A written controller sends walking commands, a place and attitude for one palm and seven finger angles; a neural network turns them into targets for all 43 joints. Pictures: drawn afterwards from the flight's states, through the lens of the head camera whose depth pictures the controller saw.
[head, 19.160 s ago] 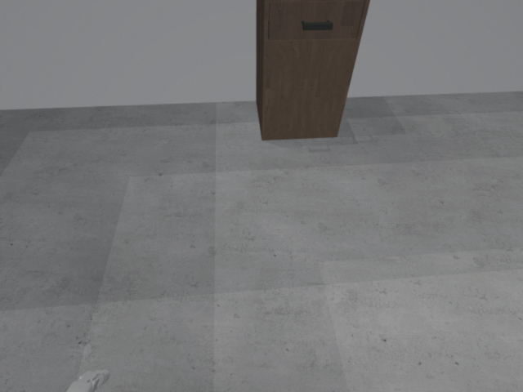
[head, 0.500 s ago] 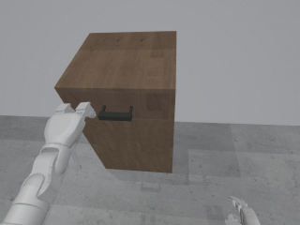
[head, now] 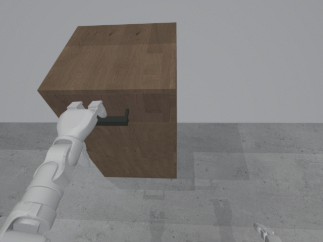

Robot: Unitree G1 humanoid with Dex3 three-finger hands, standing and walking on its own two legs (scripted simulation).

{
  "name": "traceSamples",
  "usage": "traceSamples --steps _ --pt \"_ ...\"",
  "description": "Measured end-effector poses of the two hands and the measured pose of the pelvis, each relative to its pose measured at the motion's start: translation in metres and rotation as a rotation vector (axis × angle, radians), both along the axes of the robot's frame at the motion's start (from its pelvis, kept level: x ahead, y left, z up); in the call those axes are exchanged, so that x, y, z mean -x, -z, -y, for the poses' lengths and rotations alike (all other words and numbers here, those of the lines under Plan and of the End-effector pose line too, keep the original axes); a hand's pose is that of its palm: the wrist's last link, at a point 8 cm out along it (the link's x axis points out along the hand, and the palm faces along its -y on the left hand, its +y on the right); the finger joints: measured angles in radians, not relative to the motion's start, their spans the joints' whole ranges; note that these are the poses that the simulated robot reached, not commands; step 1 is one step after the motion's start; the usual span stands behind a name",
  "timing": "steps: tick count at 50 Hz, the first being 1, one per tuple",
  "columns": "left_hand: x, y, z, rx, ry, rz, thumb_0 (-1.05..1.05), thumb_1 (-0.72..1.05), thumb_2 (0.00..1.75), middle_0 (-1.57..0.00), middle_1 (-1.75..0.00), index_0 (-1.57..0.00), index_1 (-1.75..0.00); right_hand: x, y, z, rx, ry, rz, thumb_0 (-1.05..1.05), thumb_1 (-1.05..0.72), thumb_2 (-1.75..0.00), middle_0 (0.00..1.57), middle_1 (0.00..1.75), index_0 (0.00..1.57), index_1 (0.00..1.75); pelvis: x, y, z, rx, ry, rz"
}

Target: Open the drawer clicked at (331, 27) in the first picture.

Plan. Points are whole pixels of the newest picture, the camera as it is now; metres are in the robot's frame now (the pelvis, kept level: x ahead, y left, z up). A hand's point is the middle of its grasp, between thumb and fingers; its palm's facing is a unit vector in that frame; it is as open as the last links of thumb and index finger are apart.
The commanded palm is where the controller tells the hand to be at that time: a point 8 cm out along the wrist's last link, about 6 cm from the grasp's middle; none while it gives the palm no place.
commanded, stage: move the hooked fingers above the handle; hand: left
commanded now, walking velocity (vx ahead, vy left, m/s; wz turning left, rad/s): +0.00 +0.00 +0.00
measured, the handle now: (110, 116) +0.53 +0.24 -0.08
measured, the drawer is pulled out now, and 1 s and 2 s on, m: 0.00 0.00 0.00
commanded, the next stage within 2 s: none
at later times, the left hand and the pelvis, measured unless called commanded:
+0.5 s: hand (96, 128) +0.41 +0.23 +0.01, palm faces -0.06 -0.04 -1.00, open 13.8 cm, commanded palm +0.40 +0.24 +0.07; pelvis +0.01 +0.01 -0.01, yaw +0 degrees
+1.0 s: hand (109, 116) +0.48 +0.21 -0.01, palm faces -0.04 -0.04 -1.00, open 13.8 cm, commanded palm +0.46 +0.23 +0.04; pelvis +0.00 +0.03 -0.03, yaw -1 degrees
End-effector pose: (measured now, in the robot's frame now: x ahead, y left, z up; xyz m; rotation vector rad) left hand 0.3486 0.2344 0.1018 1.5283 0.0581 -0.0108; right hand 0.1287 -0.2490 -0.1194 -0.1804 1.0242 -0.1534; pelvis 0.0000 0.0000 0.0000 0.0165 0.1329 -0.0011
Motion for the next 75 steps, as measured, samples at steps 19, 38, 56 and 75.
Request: traceSamples --steps 19,38,56,75 --pt "-0.033 0.024 -0.012 -0.013 -0.023 -0.004 0.0 -0.49 0.3 -0.32 -1.2 -0.32 -1.2 0.033 0.01 0.007 0.02 0.082 -0.113 0.01 -0.9 -0.9 0.2 0.3 0.2 0.3 -0.01 0.006 -0.008 0.008 0.007 -0.069" --pt "-0.08 0.048 -0.005 -0.05 -0.027 -0.015 0.0 -0.49 0.3 -0.32 -1.2 -0.32 -1.2 0.074 0.022 -0.009 0.021 0.117 -0.202 0.01 -0.9 -0.9 0.21 0.3 0.2 0.3 -0.001 0.018 -0.022 0.019 0.01 -0.145" --pt "-0.116 0.063 0.015 -0.02 0.018 0.04 0.0 -0.49 0.3 -0.35 -1.24 -0.34 -1.23 0.149 0.029 -0.005 0.056 0.197 -0.385 0.01 -0.9 -0.9 0.2 0.3 0.2 0.3 0.002 0.032 -0.027 0.027 0.029 -0.225" --pt "-0.117 0.064 0.006 -0.002 0.039 0.004 0.0 -0.49 0.3 -0.33 -1.21 -0.32 -1.21 0.123 0.023 0.001 0.099 0.163 -0.314 0.01 -0.9 -0.9 0.21 0.3 0.2 0.3 0.002 0.032 -0.025 0.039 0.006 -0.226"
